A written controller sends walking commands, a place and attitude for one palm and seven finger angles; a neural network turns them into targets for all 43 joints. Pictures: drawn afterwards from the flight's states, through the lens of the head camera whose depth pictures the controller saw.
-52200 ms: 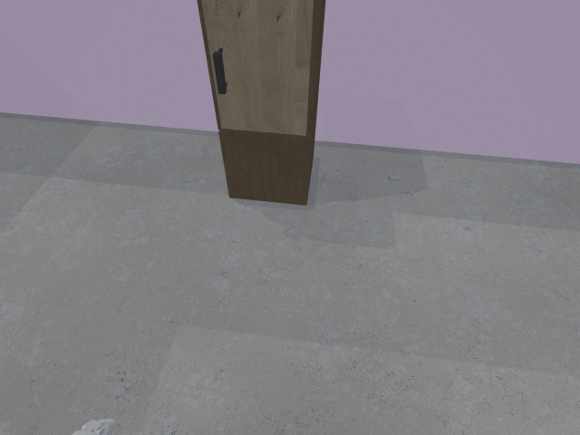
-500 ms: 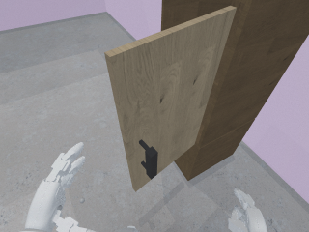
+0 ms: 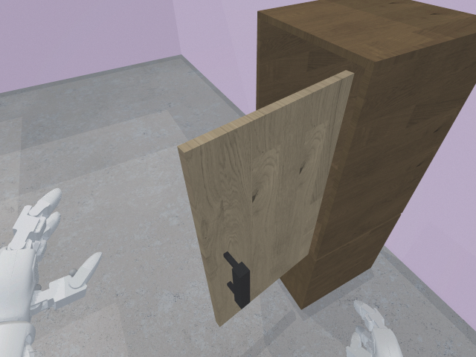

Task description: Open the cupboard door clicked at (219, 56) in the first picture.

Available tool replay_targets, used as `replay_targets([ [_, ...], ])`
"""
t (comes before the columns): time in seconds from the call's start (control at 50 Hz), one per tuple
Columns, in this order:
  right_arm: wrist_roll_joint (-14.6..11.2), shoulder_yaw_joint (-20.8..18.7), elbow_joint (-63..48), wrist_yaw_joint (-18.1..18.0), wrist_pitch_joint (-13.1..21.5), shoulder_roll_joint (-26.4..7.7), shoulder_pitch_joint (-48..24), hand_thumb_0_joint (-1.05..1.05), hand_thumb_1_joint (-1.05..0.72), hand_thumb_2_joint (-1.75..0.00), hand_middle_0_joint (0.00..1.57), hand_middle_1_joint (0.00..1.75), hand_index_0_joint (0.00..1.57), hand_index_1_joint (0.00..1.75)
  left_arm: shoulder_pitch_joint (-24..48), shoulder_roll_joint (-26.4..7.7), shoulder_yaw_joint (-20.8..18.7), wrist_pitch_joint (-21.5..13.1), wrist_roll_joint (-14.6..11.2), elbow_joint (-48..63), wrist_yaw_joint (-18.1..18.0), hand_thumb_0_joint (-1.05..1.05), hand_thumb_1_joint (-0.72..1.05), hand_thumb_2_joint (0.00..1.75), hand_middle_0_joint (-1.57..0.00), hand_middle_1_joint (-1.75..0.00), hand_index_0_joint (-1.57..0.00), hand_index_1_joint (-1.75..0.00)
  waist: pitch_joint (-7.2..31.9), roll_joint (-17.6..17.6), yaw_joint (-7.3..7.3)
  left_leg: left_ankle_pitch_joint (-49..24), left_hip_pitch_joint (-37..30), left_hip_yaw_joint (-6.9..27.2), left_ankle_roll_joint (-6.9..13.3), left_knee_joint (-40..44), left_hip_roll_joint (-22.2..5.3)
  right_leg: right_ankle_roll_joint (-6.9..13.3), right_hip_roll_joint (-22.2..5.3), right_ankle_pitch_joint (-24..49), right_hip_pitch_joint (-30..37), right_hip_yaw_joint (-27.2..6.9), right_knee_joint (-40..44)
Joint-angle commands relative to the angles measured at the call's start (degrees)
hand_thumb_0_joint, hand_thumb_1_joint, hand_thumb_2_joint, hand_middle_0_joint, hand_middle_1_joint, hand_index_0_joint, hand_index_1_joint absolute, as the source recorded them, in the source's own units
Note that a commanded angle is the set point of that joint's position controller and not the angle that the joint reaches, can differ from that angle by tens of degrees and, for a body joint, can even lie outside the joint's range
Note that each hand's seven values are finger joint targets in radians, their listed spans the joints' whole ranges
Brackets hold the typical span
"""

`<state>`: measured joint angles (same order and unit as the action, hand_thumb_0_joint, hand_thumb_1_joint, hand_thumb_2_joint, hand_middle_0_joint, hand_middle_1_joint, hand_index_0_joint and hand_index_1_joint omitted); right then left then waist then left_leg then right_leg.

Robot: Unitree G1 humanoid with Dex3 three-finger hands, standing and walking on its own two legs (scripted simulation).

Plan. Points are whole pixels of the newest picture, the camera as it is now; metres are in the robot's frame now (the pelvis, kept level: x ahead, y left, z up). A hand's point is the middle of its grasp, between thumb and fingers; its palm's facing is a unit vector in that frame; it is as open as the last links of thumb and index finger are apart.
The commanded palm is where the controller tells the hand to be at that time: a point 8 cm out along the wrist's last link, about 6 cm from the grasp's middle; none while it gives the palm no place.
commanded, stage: draw the hand back to the body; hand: left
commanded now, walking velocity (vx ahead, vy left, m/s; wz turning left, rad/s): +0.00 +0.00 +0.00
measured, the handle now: (235, 279) +0.30 +0.05 -0.08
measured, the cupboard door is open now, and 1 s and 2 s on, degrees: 100 100 100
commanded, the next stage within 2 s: step back with the hand held close in 0.50 s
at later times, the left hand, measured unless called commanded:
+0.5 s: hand (56, 253) +0.19 +0.25 +0.18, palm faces +0.43 -0.81 -0.40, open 7.4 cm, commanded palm +0.14 +0.29 +0.19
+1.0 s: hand (46, 265) +0.18 +0.26 +0.17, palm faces +0.32 -0.80 -0.52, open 7.4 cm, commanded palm +0.11 +0.30 +0.19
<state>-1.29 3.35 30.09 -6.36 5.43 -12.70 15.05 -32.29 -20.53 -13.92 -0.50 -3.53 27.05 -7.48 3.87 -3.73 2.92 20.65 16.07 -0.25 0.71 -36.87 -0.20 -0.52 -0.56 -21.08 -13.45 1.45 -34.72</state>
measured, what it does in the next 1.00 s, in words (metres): stands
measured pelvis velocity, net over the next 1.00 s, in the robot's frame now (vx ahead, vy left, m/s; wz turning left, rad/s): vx -0.04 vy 0.00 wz -0.05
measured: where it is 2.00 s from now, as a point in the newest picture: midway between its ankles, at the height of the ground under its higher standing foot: outside the picture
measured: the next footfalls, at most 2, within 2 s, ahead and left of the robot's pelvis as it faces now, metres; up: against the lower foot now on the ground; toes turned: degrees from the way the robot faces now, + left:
right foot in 1.80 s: -0.23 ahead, -0.09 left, +0.00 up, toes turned -6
left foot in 1.96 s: -0.17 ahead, +0.12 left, +0.00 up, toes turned -2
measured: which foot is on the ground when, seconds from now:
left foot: down 0.00-1.00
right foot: down 0.00-1.00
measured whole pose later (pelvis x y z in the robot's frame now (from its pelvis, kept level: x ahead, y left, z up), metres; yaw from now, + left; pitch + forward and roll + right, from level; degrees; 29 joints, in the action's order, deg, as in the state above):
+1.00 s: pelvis -0.04 +0.00 +0.02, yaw -3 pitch +0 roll -1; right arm -0.7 -0.8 31.7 -5.1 -0.6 -13.8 9.5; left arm -32.3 -24.6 -22.9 -8.2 -3.1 26.9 -7.0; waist -2.3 -1.5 -0.3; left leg 11.5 14.0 -2.8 1.0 -25.7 -1.0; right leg -0.9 0.3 -10.7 -12.3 -1.0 -23.3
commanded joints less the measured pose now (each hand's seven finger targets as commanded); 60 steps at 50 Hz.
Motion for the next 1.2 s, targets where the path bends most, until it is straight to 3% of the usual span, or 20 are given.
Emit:
replay_targets([
  [0.0, 0.2, -2.9, -7.9, 0.0, 3.8, -5.5, -7.9, 0.0, -0.9, -0.9, 0.2, 0.3, 0.2, 0.3, 6.2, -9.7, -9.9, -4.7, -0.2, 11.4, -0.8, 0.0, 0.73, 0.82, -0.19, -0.3, -0.19, -0.3, 0.7, 0.1, 0.39, -19.2, -5.1, 0.0, 0.2, 8.5, -1.3, 1.2, 0.4, 17.7, 1.6, 1.1, 7.5],
  [0.06, 0.4, -3.3, -7.0, 0.2, 4.1, -5.7, -8.3, 0.0, -0.9, -0.9, 0.2, 0.3, 0.2, 0.3, 9.3, -11.4, -12.8, -5.7, -0.4, 12.2, -0.9, 0.0, 0.83, 0.87, -0.2, -0.3, -0.2, -0.3, 1.4, -0.9, 0.65, -18.7, -6.6, -0.2, 0.1, 10.0, -1.3, 1.3, 0.5, 17.2, 2.8, 1.0, 8.8],
  [0.1, 0.5, -3.3, -6.3, 0.3, 4.3, -5.7, -8.9, 0.0, -0.9, -0.9, 0.2, 0.3, 0.2, 0.3, 9.9, -12.2, -14.6, -6.1, -0.7, 10.7, -1.0, 0.0, 0.9, 0.9, -0.2, -0.3, -0.2, -0.3, 0.9, 0.8, 0.88, -18.6, -6.8, -0.4, 0.2, 10.8, -1.2, 1.3, 0.5, 18.0, 4.1, 1.1, 9.4],
  [0.14, 0.4, -3.6, -5.7, 0.7, 3.9, -5.8, -9.1, 0.0, -0.9, -0.9, 0.2, 0.3, 0.2, 0.3, 7.8, -8.1, -11.2, -5.7, -0.9, 7.2, -0.1, 0.0, 0.9, 0.9, -0.2, -0.3, -0.2, -0.3, -1.0, 1.0, 0.49, -19.5, -7.6, -0.8, 0.3, 11.2, -1.4, 1.0, 0.6, 18.5, 3.4, 1.0, 10.2],
  [0.18, 0.5, -4.0, -5.4, 1.0, 3.5, -6.1, -9.6, 0.0, -0.9, -0.9, 0.2, 0.3, 0.2, 0.3, 7.2, -7.2, -10.3, -5.6, -0.9, 5.1, 0.4, 0.0, 0.9, 0.9, -0.2, -0.3, -0.2, -0.3, -2.1, 2.4, 0.6, -18.4, -7.7, -1.0, 0.4, 12.0, -1.4, 0.9, 0.6, 18.0, 4.0, 1.0, 11.4],
  [0.22, 0.7, -4.2, -5.6, 1.1, 3.2, -6.3, -9.9, 0.0, -0.9, -0.9, 0.2, 0.3, 0.2, 0.3, 8.5, -8.5, -11.0, -6.0, -0.9, 7.2, 0.4, 0.0, 0.9, 0.9, -0.2, -0.3, -0.2, -0.3, -0.9, 2.9, 0.71, -18.3, -8.3, -1.0, 0.6, 12.6, -1.3, 0.9, 0.7, 18.2, 5.0, 0.8, 11.6],
  [0.26, 0.8, -4.1, -5.6, 1.0, 3.4, -6.1, -10.3, 0.0, -0.9, -0.9, 0.2, 0.3, 0.2, 0.3, 9.6, -10.0, -12.1, -6.4, -0.6, 9.7, 0.2, 0.0, 0.9, 0.9, -0.2, -0.3, -0.2, -0.3, 1.3, 0.7, 1.08, -19.3, -9.3, -1.1, 0.6, 12.8, -1.0, 1.0, 0.6, 19.1, 6.3, 0.6, 11.5],
  [0.38, 0.9, -4.0, -4.7, 0.7, 4.5, -5.8, -10.8, 0.0, -0.9, -0.9, 0.2, 0.3, 0.2, 0.3, 10.4, -11.8, -13.5, -6.8, -0.2, 11.9, -0.3, 0.0, 0.9, 0.9, -0.2, -0.3, -0.2, -0.3, 1.0, -2.2, 1.26, -19.2, -10.4, -1.4, 0.3, 13.3, -0.7, 1.3, 0.7, 19.4, 7.2, 0.3, 12.9],
  [0.48, 0.9, -4.2, -4.1, 0.7, 4.6, -5.7, -11.0, 0.0, -0.9, -0.9, 0.2, 0.3, 0.2, 0.3, 9.3, -9.9, -12.4, -6.5, -0.5, 8.7, 0.0, 0.0, 0.9, 0.9, -0.2, -0.3, -0.2, -0.3, -1.4, 1.0, 1.01, -18.7, -10.6, -1.7, 0.4, 13.8, -0.8, 1.0, 0.9, 19.3, 6.4, 0.3, 14.1],
  [0.58, 1.0, -4.4, -3.8, 1.0, 4.4, -5.8, -11.4, 0.0, -0.9, -0.9, 0.2, 0.3, 0.2, 0.3, 9.7, -9.8, -12.0, -6.7, -0.4, 8.3, 0.1, 0.0, 0.9, 0.9, -0.2, -0.3, -0.2, -0.3, -1.4, 0.5, 1.08, -18.3, -11.1, -1.8, 0.4, 14.3, -0.8, 0.9, 0.9, 18.7, 6.7, 0.1, 14.7],
  [0.6, 0.9, -4.4, -3.6, 0.9, 4.3, -5.9, -11.4, 0.0, -0.9, -0.9, 0.2, 0.3, 0.2, 0.3, 12.7, -10.5, -12.4, -6.8, -0.4, 8.3, 0.0, 0.0, 0.9, 0.9, -0.2, -0.3, -0.2, -0.3, -1.5, 1.2, 0.65, -17.7, -11.4, -1.8, 0.5, 14.6, -0.8, 0.8, 0.9, 18.3, 6.2, 0.0, 14.9],
  [0.62, 0.7, -4.4, -5.3, 1.0, 3.0, -7.2, -10.8, 0.0, -0.9, -0.9, 0.2, 0.3, 0.2, 0.3, 18.7, -16.8, -19.0, -9.3, 0.1, 10.5, -0.3, 0.0, 0.9, 0.9, -0.2, -0.3, -0.2, -0.3, -5.3, 2.8, -1.83, -13.3, -7.8, -1.3, 1.3, 12.8, -1.5, 0.8, -1.6, 21.1, 1.2, -5.8, 18.5],
  [0.66, 1.2, -4.9, -4.2, 1.2, 1.3, -7.0, -11.0, 0.0, -0.9, -0.9, 0.2, 0.3, 0.2, 0.3, 9.9, -11.5, -15.0, -10.0, 0.4, 4.2, 0.5, 0.0, 0.9, 0.9, -0.2, -0.3, -0.2, -0.3, -3.6, 5.4, -2.31, -13.7, -8.5, -0.9, 1.2, 11.7, -1.1, 1.1, -2.8, 23.5, 1.2, -6.2, 19.0],
  [0.7, 1.3, -5.1, -4.7, 1.2, 0.3, -7.1, -11.3, 0.0, -0.9, -0.9, 0.2, 0.3, 0.2, 0.3, 8.0, -10.9, -14.3, -10.9, 0.6, 5.7, 0.6, 0.0, 0.9, 0.9, -0.2, -0.3, -0.2, -0.3, -1.2, 1.9, -2.28, -18.1, -9.0, -0.9, 0.9, 13.3, -1.7, 0.8, -2.5, 26.8, 3.3, -4.4, 16.8],
  [0.8, 1.1, -5.8, -6.6, 1.1, -2.0, -6.9, -11.4, 0.0, -0.9, -0.9, 0.2, 0.3, 0.2, 0.3, 2.5, -12.9, -16.5, -11.1, 0.5, 8.5, -0.3, 0.0, 0.9, 0.9, -0.2, -0.3, -0.2, -0.3, 4.8, 2.2, -1.93, -27.6, -8.8, -1.1, 0.7, 13.9, -2.8, 0.1, -1.3, 32.5, 7.4, -2.5, 13.0],
  [0.88, 0.8, -6.3, -7.4, 0.9, -3.3, -6.8, -11.6, 0.0, -0.9, -0.9, 0.2, 0.3, 0.2, 0.3, 0.8, -14.7, -18.5, -11.3, 0.3, 10.4, -1.0, 0.0, 0.9, 0.9, -0.2, -0.3, -0.2, -0.3, 6.4, 2.5, -2.06, -27.6, -6.2, -1.0, 0.6, 13.6, -2.9, -0.2, -1.2, 34.6, 9.0, -2.4, 11.3],
  [0.98, 0.6, -6.6, -7.8, 0.7, -3.4, -7.1, -11.2, 0.0, -0.9, -0.9, 0.2, 0.3, 0.2, 0.3, -0.1, -14.5, -18.2, -11.6, 0.5, 11.4, -1.7, 0.0, 0.9, 0.9, -0.2, -0.3, -0.2, -0.3, 4.6, 0.6, -2.35, -21.1, -1.1, -0.5, 0.9, 14.3, -3.1, -0.5, -0.6, 29.9, 8.6, -2.8, 10.8],
  [1.04, 0.6, -6.5, -8.0, 0.8, -2.6, -7.6, -10.6, 0.0, -0.9, -0.9, 0.2, 0.3, 0.2, 0.3, 0.6, -13.8, -17.6, -12.1, 0.9, 12.6, -1.9, 0.0, 0.9, 0.9, -0.2, -0.3, -0.2, -0.3, 2.4, -1.1, -2.66, -10.4, 4.5, 0.4, 1.6, 16.4, -3.6, -0.9, 0.5, 21.9, 8.9, -3.2, 10.3],
  [1.1, 0.6, -6.4, -8.4, 0.8, -1.7, -7.9, -10.5, 0.0, -0.9, -0.9, 0.2, 0.3, 0.2, 0.3, 1.0, -13.6, -18.1, -13.1, 1.7, 12.5, -2.1, 0.0, 0.9, 0.9, -0.2, -0.3, -0.2, -0.3, 0.0, -2.5, -2.56, 4.6, 14.8, 3.0, 3.0, 20.2, -4.9, -1.0, 1.6, 15.3, 13.0, -3.0, 7.1],
  [1.18, 0.8, -6.6, -8.2, 0.7, 0.1, -8.5, -10.0, 0.0, -0.9, -0.9, 0.2, 0.3, 0.2, 0.3, 1.9, -13.5, -19.3, -14.4, 2.9, 12.9, -2.2, 0.0, 0.9, 0.9, -0.2, -0.3, -0.2, -0.3, -0.8, -5.1, -2.3, 16.9, 26.3, 6.1, 5.0, 22.7, -7.6, -1.3, 3.3, 13.4, 18.3, -2.8, -0.3],
])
